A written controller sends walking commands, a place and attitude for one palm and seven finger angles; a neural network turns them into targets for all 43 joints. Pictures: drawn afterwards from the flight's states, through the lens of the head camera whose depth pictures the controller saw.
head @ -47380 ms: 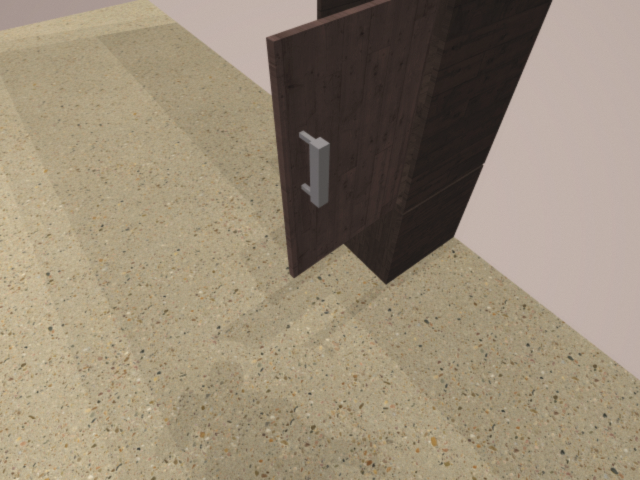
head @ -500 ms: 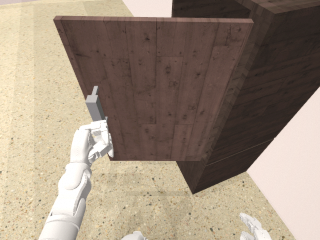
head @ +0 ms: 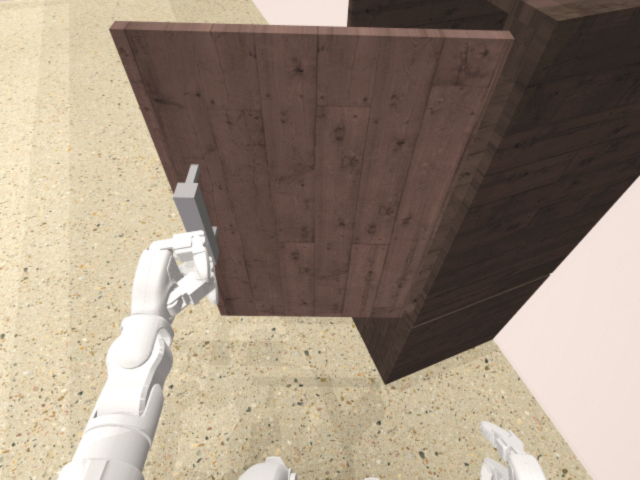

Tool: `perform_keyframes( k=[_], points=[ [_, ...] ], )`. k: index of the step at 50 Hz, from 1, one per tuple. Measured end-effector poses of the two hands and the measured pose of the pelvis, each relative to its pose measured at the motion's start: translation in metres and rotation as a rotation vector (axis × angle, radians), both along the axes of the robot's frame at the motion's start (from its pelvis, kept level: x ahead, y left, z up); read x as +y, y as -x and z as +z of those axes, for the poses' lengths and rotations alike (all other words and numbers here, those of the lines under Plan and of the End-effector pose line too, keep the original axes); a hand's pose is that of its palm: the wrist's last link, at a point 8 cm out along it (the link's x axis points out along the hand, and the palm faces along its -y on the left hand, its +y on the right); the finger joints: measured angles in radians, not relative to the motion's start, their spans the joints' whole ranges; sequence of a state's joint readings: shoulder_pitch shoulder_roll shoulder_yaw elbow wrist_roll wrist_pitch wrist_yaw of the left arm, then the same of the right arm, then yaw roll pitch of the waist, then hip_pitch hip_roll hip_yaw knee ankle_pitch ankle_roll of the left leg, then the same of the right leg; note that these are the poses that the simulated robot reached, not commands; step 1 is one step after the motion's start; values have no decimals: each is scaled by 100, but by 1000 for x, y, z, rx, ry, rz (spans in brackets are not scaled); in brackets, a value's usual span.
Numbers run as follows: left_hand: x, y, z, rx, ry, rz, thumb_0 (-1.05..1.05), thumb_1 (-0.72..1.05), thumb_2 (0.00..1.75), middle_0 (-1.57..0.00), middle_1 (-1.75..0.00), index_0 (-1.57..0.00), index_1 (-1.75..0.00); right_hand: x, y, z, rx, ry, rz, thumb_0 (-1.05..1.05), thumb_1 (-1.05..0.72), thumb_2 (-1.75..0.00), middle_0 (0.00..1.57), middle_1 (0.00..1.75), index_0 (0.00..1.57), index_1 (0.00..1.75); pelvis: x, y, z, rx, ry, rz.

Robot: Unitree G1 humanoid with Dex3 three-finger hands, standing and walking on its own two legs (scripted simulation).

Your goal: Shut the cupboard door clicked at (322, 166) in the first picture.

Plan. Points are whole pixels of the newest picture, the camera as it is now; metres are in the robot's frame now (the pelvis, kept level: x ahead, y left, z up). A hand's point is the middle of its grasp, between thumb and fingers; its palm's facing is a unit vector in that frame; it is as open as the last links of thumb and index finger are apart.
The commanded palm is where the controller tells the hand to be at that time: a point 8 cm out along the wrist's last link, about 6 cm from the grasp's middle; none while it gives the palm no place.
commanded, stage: push the door shut along its arc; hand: left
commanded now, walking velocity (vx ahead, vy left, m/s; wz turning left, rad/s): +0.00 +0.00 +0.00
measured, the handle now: (201, 215) +0.45 +0.18 +0.06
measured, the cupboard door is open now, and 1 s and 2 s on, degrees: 68 55 34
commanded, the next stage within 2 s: pull the fist back off the door in 1.76 s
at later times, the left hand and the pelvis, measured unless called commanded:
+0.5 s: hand (234, 234) +0.41 +0.13 +0.06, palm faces -0.15 -0.99 -0.05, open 3.1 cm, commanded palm +0.41 +0.18 +0.07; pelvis +0.00 +0.01 -0.01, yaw +0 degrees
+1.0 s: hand (272, 194) +0.49 +0.09 +0.07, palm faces -0.25 -0.97 -0.04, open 3.1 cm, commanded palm +0.48 +0.14 +0.07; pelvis -0.01 +0.00 -0.02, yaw -1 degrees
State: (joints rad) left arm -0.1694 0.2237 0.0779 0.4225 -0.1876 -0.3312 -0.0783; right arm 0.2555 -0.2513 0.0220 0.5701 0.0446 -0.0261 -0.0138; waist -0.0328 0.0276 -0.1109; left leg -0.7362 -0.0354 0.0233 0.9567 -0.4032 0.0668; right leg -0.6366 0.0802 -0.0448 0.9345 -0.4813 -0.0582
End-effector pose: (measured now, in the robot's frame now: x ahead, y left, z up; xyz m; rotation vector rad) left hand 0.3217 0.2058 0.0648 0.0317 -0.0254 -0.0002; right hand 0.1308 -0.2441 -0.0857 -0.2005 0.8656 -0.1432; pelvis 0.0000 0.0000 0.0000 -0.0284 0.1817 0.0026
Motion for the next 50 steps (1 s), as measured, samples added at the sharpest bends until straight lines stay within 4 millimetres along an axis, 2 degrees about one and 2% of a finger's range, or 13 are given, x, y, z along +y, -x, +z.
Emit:
perform_keyframes(
  k=[9,32,38,43,50],
  points=[
    [-7,-35,3,8,4,-65,2,89,90,-131,-150,-130,-150,3,12,-9,43,11,-12,1,-90,-90,20,30,20,30,6,3,-3,18,11,12],
    [-19,-101,3,45,-3,-157,2,89,90,-130,-150,-130,-150,-8,88,-26,254,32,-98,1,-90,-90,20,30,20,30,10,8,-10,71,16,10],
    [-37,-119,8,30,-20,-226,2,90,90,-130,-150,-130,-150,-12,104,-30,295,34,-115,1,-90,-90,20,30,20,30,9,9,-14,98,17,8],
    [-50,-135,3,69,-7,-242,2,89,90,-130,-150,-130,-150,-15,116,-34,321,29,-141,1,-90,-90,20,30,20,30,6,10,-17,118,13,-2],
    [-60,-159,7,39,-11,-255,2,89,90,-130,-150,-130,-150,-20,136,-39,368,20,-179,1,-90,-90,20,30,20,30,0,9,-23,151,8,-15]
  ],
)
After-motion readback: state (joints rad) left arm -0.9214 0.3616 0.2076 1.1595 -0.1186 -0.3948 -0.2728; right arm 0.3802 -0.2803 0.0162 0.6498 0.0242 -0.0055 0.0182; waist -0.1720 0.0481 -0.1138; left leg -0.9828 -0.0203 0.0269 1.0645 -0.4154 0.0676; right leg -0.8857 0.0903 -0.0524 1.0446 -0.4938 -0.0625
